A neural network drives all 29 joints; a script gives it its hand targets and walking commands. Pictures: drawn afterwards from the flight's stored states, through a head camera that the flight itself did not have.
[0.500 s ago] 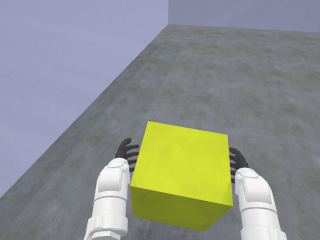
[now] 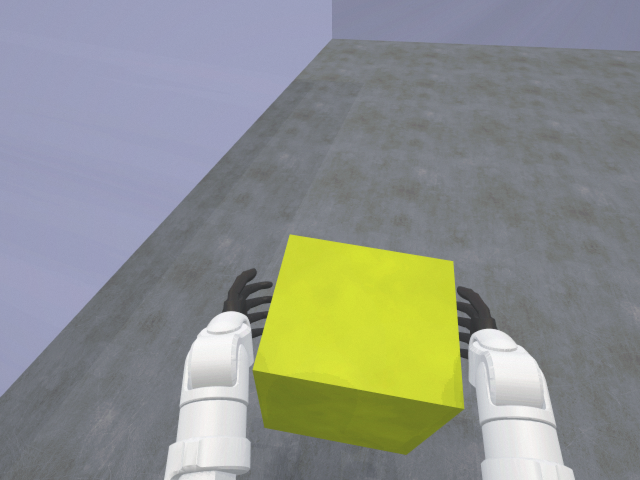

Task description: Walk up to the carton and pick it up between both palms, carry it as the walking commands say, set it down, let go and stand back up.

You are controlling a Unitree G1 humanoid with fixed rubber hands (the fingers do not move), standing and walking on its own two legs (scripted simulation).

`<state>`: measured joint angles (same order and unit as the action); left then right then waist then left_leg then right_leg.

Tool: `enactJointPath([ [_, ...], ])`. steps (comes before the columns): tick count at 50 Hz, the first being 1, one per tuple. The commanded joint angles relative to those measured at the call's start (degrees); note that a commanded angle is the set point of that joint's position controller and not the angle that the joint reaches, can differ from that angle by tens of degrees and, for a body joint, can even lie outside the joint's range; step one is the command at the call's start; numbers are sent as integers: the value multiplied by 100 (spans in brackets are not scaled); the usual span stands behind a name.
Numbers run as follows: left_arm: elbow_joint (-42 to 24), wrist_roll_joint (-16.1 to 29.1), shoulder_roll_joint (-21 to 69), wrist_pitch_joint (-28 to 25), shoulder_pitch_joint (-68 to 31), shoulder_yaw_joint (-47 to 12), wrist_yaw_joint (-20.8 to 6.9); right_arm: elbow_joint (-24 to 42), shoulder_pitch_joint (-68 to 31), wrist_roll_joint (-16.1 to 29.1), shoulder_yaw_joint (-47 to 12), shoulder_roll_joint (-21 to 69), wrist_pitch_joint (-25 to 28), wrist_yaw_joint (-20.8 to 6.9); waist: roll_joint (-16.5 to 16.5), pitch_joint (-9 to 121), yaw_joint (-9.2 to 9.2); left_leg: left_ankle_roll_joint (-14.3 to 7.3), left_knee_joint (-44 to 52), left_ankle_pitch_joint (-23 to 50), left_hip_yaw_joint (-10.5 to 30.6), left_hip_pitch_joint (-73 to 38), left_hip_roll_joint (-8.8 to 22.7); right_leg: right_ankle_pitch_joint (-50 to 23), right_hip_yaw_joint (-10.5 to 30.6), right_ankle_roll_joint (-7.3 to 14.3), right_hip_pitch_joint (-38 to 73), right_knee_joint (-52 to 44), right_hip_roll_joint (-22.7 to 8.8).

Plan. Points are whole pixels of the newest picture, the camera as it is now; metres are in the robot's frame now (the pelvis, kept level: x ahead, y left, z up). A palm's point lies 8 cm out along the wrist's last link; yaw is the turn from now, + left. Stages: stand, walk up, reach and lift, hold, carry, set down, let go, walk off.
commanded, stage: carry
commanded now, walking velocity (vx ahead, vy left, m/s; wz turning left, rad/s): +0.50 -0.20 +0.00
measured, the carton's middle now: (351, 351) +0.31 +0.01 -0.01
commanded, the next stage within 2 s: none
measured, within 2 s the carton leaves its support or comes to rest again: neither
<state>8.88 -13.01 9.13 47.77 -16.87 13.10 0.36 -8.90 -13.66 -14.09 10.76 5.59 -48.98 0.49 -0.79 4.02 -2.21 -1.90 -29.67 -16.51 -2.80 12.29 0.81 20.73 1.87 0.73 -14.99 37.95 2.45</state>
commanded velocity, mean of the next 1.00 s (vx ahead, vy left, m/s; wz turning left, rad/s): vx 0.50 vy -0.20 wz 0.00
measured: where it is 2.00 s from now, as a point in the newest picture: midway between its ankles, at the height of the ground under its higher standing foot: (425, 294)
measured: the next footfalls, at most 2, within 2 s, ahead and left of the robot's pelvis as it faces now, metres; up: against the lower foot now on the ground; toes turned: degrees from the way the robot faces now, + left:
right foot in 0.18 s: +0.08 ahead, -0.17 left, +0.00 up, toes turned -1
left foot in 0.50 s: +0.26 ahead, +0.05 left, +0.00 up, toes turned +2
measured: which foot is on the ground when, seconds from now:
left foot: down 0.00-0.20, up 0.22-0.48, down 0.50-0.74, up 0.76-0.92, down 0.94-1.00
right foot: up 0.00-0.16, down 0.18-0.56, up 0.58-0.70, down 0.72-0.98, up 1.00-1.00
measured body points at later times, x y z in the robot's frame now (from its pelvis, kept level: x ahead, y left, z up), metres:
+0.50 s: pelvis +0.17 -0.08 -0.01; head +0.17 -0.09 +0.44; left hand +0.46 +0.07 +0.11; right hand +0.46 -0.24 +0.08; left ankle +0.22 +0.04 -0.74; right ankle +0.04 -0.17 -0.74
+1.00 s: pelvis +0.47 -0.15 -0.01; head +0.45 -0.14 +0.44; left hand +0.75 +0.01 +0.09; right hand +0.74 -0.31 +0.08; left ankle +0.46 -0.01 -0.74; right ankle +0.31 -0.23 -0.71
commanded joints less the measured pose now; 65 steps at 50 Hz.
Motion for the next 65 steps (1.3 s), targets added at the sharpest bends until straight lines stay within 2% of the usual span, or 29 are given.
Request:
enactJointPath([
  [1,-1470,2557,5160,604,-3176,-4372,-1280,2062,-3652,2453,-4061,5114,-406,-1054,-863,1161,263,-701,2141,-2245,2029,-659,1936,416,-487,26,-1236,-512,-336],
  [6,-1761,2816,4957,1406,-2524,-4454,-1176,3142,-3622,2741,-4349,4853,-1133,-898,-895,1887,272,-401,1090,-547,1199,-1079,1425,-245,-688,144,-319,-1687,-153],
  [8,-2352,3062,4913,1640,-2690,-4573,-1119,3156,-3451,2883,-4414,4985,-1459,-851,-25,2547,202,-100,-347,-482,335,78,817,27,166,366,1413,-1997,-706],
  [10,-2853,3105,4817,1798,-2670,-4534,-1072,3530,-3399,3101,-4713,5021,-1673,-857,1804,2184,75,408,-1612,-1464,-672,2577,10,-703,1853,1030,2957,-2487,-1985],
  [12,-3005,3025,4658,1937,-2484,-4408,-1027,3487,-3314,3157,-4696,4907,-1842,-882,1184,1928,59,323,-1946,-1602,-294,3213,295,-1444,1699,1238,3241,-2449,-2129],
  [20,-3478,3296,4910,2324,-2173,-4442,-1043,4012,-3040,3242,-4555,5126,-2212,-738,1198,2689,81,334,207,147,-911,2001,-159,-4336,38,961,3333,-1370,-1364],
  [24,-2841,3037,4770,2540,-1455,-4321,-1113,4193,-3043,3133,-4492,4909,-2329,-727,628,2853,505,-398,653,866,359,-2492,650,-3917,-834,268,-362,242,-723],
  [26,-2842,3088,4757,2575,-1807,-4451,-1176,3617,-2718,2919,-4370,4739,-2338,-781,-1670,2418,485,-1361,921,2424,3267,-3543,2265,332,-500,-92,-2998,1736,55],
  [27,-3003,3120,4812,2525,-2084,-4566,-1177,3669,-2901,3046,-4446,4785,-2303,-838,-1681,1971,442,-1571,989,3082,3423,-3379,2613,1265,-119,-49,-3348,1715,-244],
  [28,-2846,3121,4895,2512,-1996,-4499,-1213,3766,-3282,3142,-4568,5000,-2311,-849,-839,1650,364,-1242,1030,1849,2925,-2183,2600,1268,410,-62,-2715,976,-879],
  [30,-3049,3222,4917,2493,-2107,-4480,-1236,4138,-3350,3155,-4689,5049,-2355,-833,-473,1193,382,-991,1592,727,2340,-1554,2262,1516,-343,36,-2221,-56,-443],
  [33,-3125,3442,5101,2452,-2136,-4589,-1217,4003,-3030,3044,-4453,5000,-2357,-780,-305,1862,227,-227,399,1187,599,-563,1463,-778,-971,16,357,-1941,-70],
  [34,-3083,3489,5140,2431,-2142,-4628,-1191,4137,-3166,3096,-4522,4959,-2315,-786,-129,2092,124,58,-419,1692,55,538,992,-832,-615,233,1973,-2081,-233],
  [35,-2979,3336,5014,2443,-1904,-4563,-1161,4221,-3190,3085,-4487,4826,-2336,-850,945,2102,75,488,-1527,752,-734,1912,419,-517,893,662,2962,-2392,-1314],
  [36,-2713,3335,5078,2506,-2031,-4535,-1151,4163,-3564,3152,-4458,4853,-2363,-874,1989,2128,61,580,-2164,-1675,-859,3119,13,-685,2091,1239,3580,-2639,-2273],
  [39,-3235,3168,4874,2459,-2214,-4728,-979,3447,-2894,3249,-4380,4933,-2447,-983,416,1899,42,296,-1623,-2322,-258,3277,381,-2799,1549,1533,3477,-1997,-2235],
  [42,-3609,3381,5112,2413,-2501,-4853,-1022,3902,-3037,3172,-4377,5143,-2324,-932,1018,2177,149,397,-169,-885,-699,2813,211,-3529,182,939,3761,-1469,-1441],
  [44,-3506,3329,5037,2454,-2241,-4784,-986,3940,-2750,3230,-4348,5261,-2289,-864,497,2586,338,183,1171,881,-762,375,93,-4325,-785,550,2329,-716,-1066],
  [45,-3598,3277,5029,2453,-2129,-4737,-1011,4148,-2768,3148,-4394,5178,-2283,-840,848,3033,457,17,992,1397,-372,-1439,274,-4375,-1054,276,1110,-206,-862],
  [48,-3409,3345,4882,2496,-2324,-4744,-1107,3657,-2581,3021,-4336,5020,-2283,-835,-1926,2214,459,-1253,750,4454,3074,-4102,2240,759,-660,-12,-3289,1974,102],
  [49,-3091,3193,4859,2477,-1899,-4633,-1127,3996,-3000,3171,-4495,5040,-2227,-847,-971,2043,425,-1342,597,4762,2958,-4031,2508,1107,-183,102,-3345,1975,-220],
  [52,-2980,3199,5052,2416,-1783,-4600,-1118,4124,-2928,3183,-4568,5116,-2243,-871,-854,1098,433,-886,1237,3297,2180,-3265,2320,1304,-567,-54,-3698,1118,-442],
  [57,-3224,3263,4988,2390,-1916,-4791,-1076,3849,-2686,3030,-4416,4939,-2329,-927,-838,1898,160,162,-239,3896,-380,-499,1207,-1225,-1432,170,1278,-1673,188],
  [58,-3045,3243,5044,2390,-1657,-4772,-1053,3903,-2496,3040,-4433,4793,-2330,-952,-221,2055,35,400,-1218,3049,-776,1012,825,-741,-445,484,2777,-1582,-397],
  [59,-3201,3223,4753,2397,-1924,-4708,-1034,3659,-2460,3053,-4379,4867,-2395,-981,1787,2439,5,584,-2957,377,-937,2444,213,-978,1808,1177,3796,-2171,-1945],
  [60,-2999,3166,4814,2399,-1980,-4757,-1004,3707,-2857,3162,-4418,4866,-2352,-1009,2019,2328,119,506,-3659,-1950,-537,3046,19,-1796,2354,1568,3970,-2287,-2504],
  [62,-3287,3109,4930,2361,-2129,-4711,-993,3572,-2874,3254,-4452,5067,-2369,-1074,900,1919,50,290,-3839,-1771,-25,3200,345,-3735,1962,1507,3431,-1914,-2351],
  [63,-3218,3131,4955,2371,-2112,-4779,-989,3568,-2901,3298,-4411,5051,-2327,-1104,420,1729,30,268,-2981,-2015,35,3034,601,-3019,1499,1396,2950,-2011,-2328],
  [65,-3597,3295,4863,2328,-2233,-4775,-1082,3780,-2898,3248,-4545,5281,-2228,-1007,976,1768,115,345,-1889,-1208,-183,2777,643,-2695,395,1007,2730,-2157,-1850],
])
